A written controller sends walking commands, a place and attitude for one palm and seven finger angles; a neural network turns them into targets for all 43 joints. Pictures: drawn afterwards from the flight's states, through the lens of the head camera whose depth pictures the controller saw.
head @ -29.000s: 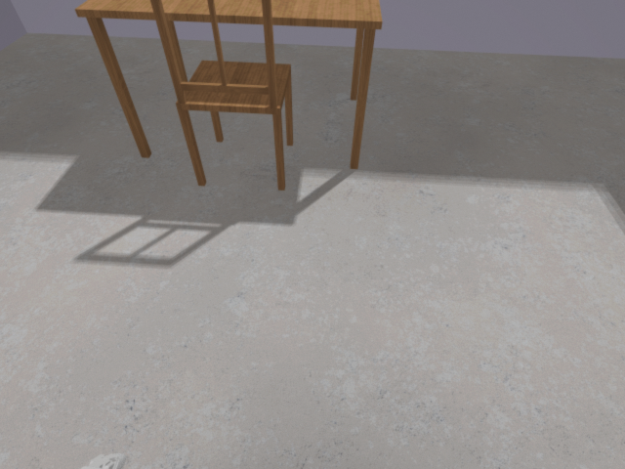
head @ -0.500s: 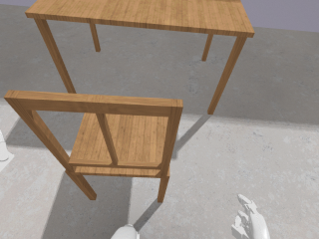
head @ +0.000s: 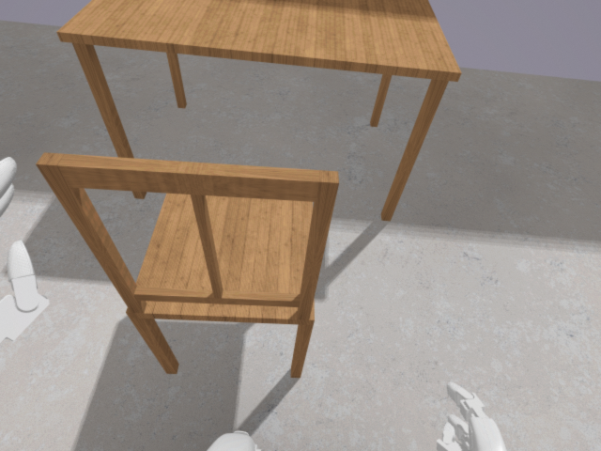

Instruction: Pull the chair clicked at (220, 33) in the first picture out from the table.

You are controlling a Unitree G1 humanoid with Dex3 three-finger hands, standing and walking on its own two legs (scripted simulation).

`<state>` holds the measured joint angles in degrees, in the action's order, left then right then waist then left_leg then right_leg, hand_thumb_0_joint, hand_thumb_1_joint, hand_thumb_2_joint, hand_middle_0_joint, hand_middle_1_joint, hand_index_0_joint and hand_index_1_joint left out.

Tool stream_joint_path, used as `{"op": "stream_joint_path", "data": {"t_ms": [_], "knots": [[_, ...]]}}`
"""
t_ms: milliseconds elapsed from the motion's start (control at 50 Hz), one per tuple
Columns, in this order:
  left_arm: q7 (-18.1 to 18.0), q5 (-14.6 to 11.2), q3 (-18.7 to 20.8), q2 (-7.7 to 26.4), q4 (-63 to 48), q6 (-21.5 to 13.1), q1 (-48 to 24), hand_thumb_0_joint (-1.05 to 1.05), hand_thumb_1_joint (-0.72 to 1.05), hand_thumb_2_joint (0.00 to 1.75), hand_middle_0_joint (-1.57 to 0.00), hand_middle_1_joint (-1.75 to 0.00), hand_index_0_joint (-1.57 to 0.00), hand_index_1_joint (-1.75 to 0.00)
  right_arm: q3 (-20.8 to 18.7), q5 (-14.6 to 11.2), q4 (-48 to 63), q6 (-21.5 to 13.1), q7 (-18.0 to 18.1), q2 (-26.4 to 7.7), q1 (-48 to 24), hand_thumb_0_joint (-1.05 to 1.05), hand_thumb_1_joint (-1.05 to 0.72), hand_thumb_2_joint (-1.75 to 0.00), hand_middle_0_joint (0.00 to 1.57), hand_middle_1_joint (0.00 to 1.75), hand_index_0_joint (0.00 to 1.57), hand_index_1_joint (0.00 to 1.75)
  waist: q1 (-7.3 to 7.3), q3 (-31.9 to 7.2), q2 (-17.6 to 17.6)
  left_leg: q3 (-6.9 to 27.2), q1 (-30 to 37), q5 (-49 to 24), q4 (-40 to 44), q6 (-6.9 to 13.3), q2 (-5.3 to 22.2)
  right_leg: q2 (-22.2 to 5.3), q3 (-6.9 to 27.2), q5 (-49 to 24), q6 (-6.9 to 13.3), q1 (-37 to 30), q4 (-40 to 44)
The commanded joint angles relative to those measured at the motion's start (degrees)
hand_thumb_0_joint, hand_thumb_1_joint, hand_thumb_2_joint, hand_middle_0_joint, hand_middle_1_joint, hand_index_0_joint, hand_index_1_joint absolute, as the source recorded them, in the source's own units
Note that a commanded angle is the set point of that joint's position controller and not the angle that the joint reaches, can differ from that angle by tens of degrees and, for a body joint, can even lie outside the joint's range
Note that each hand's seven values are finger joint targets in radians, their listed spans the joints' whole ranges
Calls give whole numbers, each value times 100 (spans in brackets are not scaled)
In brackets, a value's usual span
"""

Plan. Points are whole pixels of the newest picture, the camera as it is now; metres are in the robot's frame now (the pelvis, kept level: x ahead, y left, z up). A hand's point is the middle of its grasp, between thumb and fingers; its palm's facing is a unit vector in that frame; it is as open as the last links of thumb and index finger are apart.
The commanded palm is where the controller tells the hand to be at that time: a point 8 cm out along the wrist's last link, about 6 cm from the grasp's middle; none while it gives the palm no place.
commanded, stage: step back with the hand held close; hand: left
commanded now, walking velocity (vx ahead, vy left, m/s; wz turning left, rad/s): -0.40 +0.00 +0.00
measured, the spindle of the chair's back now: (209, 251) +0.44 +0.19 -0.08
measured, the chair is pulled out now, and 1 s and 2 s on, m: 0.53 0.53 0.53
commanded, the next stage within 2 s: stop stepping back and stand still in 0.02 s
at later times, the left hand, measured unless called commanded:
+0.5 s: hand out of the picture +0.13 +0.26 +0.17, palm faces +0.42 -0.80 -0.44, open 7.4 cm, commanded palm +0.07 +0.29 +0.18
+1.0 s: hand (52, 403) +0.14 +0.26 +0.08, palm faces +0.30 -0.84 -0.46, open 7.4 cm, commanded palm none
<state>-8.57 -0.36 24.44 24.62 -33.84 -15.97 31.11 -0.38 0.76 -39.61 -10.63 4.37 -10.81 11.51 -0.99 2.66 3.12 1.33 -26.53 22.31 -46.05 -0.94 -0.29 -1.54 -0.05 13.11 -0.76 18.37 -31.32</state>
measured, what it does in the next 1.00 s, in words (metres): steps on the spot: left foot, then right foot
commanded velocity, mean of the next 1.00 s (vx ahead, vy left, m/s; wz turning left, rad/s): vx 0.05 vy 0.02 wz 0.00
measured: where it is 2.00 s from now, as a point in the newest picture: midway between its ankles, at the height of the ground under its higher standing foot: outside the picture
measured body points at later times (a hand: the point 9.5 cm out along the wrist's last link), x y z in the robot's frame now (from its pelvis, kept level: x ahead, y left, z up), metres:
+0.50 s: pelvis -0.08 +0.00 +0.00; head -0.10 +0.02 +0.45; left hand +0.10 +0.30 +0.19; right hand +0.04 -0.27 -0.08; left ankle -0.03 +0.11 -0.73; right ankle -0.03 -0.14 -0.73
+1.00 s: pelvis -0.07 +0.00 +0.00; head -0.09 -0.01 +0.45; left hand +0.12 +0.30 +0.10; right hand +0.09 -0.24 -0.10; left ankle -0.03 +0.11 -0.73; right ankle -0.06 -0.14 -0.73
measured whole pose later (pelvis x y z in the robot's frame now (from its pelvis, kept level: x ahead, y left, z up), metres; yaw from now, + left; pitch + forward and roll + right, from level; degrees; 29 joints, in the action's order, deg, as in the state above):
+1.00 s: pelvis -0.07 +0.00 +0.00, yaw +1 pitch +0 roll -1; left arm -3.9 1.7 14.0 20.5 -3.3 -6.2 20.2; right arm -0.5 0.3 -42.6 -6.9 1.0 -12.7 11.1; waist -0.8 -2.6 -2.6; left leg 2.4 -18.9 12.6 -31.4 0.5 -0.4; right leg -1.6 -2.8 13.5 -1.2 15.2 -28.8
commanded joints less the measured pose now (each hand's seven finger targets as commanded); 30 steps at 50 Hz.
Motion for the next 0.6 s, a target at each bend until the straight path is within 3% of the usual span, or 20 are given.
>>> {"op": "stream_joint_path", "data": {"t_ms": [0,20,40,60,80,100,140,180,220,260,280,300,340,380,420,460,480,520,560,580], "knots": [[-204,-34,1030,1173,-794,-375,-3,0,90,90,-20,-30,-20,-30,-274,-49,943,-255,128,-683,-469,0,-90,-90,20,30,20,30,115,-754,-658,679,962,-1981,2683,313,817,-645,306,-1494,335,-233,-217],[-154,-48,1034,1184,-916,-430,102,0,90,90,-20,-30,-20,-30,-377,-51,981,-289,115,-776,-396,0,-90,-90,20,30,20,30,83,-975,-1481,1341,1341,-3219,2818,605,1660,-191,43,4,96,180,-1110],[-80,-155,966,1169,-952,-497,130,0,90,90,-20,-30,-20,-30,-428,-78,939,-335,69,-808,-260,0,-90,-90,20,30,20,30,71,-1218,-1518,1287,1670,-3843,2792,865,1961,-2,228,1407,65,462,-1895],[-36,-209,1053,1203,-714,-459,253,0,90,90,-20,-30,-20,-30,-431,-10,929,-416,62,-753,-310,0,-90,-90,20,30,20,30,100,-1234,-1793,1436,1201,-3263,2852,1047,2139,54,334,1907,43,455,-2618],[-19,-291,970,1097,-959,-416,67,0,90,90,-20,-30,-20,-30,-416,76,913,-463,44,-735,-276,0,-90,-90,20,30,20,30,161,-1091,-2002,1470,1157,-3865,2718,1180,2159,21,463,1924,5,570,-2715],[-20,-233,929,1130,-1140,-412,-200,0,90,90,-20,-30,-20,-30,-418,83,795,-470,23,-765,-239,0,-90,-90,20,30,20,30,162,-965,-1737,1265,1193,-4367,2529,1151,2063,-31,448,1719,24,475,-2328],[3,-185,810,979,-1049,-227,211,0,90,90,-20,-30,-20,-30,-460,-102,895,-402,-98,-814,-139,0,-90,-90,20,30,20,30,7,-1195,-1598,762,1619,-3491,2236,794,1683,-170,77,1075,30,41,-801],[-7,-172,856,1142,-1125,-75,366,0,90,90,-20,-30,-20,-30,-371,-173,1075,-320,-111,-853,-157,0,-90,-90,20,30,20,30,5,-1064,-1522,618,922,-956,2212,565,1344,-137,-179,413,4,-877,462],[-64,-157,880,1226,-911,-17,228,0,90,90,-20,-30,-20,-30,-239,-172,1106,-269,-62,-792,-227,0,-90,-90,20,30,20,30,124,-640,-930,290,278,1013,2047,287,851,-270,-44,461,132,-1106,1137],[-102,-155,920,1328,-677,87,-264,0,90,90,-20,-30,-20,-30,-256,-147,1019,-212,4,-795,-132,0,-90,-90,20,30,20,30,177,-480,197,-224,693,1155,992,58,283,-817,840,2348,441,167,1754],[-129,-175,906,1375,-608,184,-257,0,90,90,-20,-30,-20,-30,-328,-165,991,-153,33,-884,-105,0,-90,-90,20,30,20,30,161,-414,493,-208,1126,749,73,50,117,-1151,1294,2817,698,952,2075],[-152,-188,803,1270,-492,254,-309,0,90,90,-20,-30,-20,-30,-269,-156,932,-101,35,-827,-106,0,-90,-90,20,30,20,30,221,-435,589,-160,1340,344,-415,88,68,-1393,1354,2675,846,1208,2164],[-190,-192,757,1218,-347,278,-393,0,90,90,-20,-30,-20,-30,-178,-167,909,-56,52,-758,-196,0,-90,-90,20,30,20,30,275,-470,553,-59,1415,184,95,205,159,-1395,971,2085,754,970,1973],[-170,-149,669,1141,-283,233,-460,0,90,90,-20,-30,-20,-30,-173,-160,978,-68,93,-817,-294,0,-90,-90,20,30,20,30,244,-40,126,214,1119,427,1639,328,309,-1047,636,2001,530,649,1609],[-148,-69,631,1038,-476,137,-311,0,90,90,-20,-30,-20,-30,-243,-165,1103,-149,93,-917,-190,0,-90,-90,20,30,20,30,134,-119,-806,912,754,453,2957,530,686,-405,295,1182,237,-151,774],[-103,27,573,975,-461,145,-164,0,90,90,-20,-30,-20,-30,-219,-220,1142,-192,65,-862,-323,0,-90,-90,20,30,20,30,135,-188,-2124,1415,-353,2476,3991,626,1077,-26,-187,1377,32,-914,-244],[-92,80,629,1061,-499,140,-303,0,90,90,-20,-30,-20,-30,-234,-230,1178,-209,80,-790,-337,0,-90,-90,20,30,20,30,118,16,-2279,1512,-973,2763,4178,709,1137,33,-233,1106,6,-1259,-563],[-67,75,604,1025,-380,90,-253,0,90,90,-20,-30,-20,-30,-240,-172,1084,-231,51,-751,-229,0,-90,-90,20,30,20,30,36,-17,-1417,1150,-780,1733,3436,646,861,-43,-167,664,41,-1477,217],[-66,13,685,1109,-362,24,-106,0,90,90,-20,-30,-20,-30,-263,-145,982,-280,17,-800,-158,0,-90,-90,20,30,20,30,66,-316,-447,735,183,584,2491,489,512,-293,220,344,198,-1188,1224],[-65,-3,688,1134,-361,4,-95,0,90,90,-20,-30,-20,-30,-274,-138,917,-280,11,-824,-123,0,-90,-90,20,30,20,30,136,-390,-419,600,485,445,2315,424,408,-456,356,515,274,-909,1351]]}}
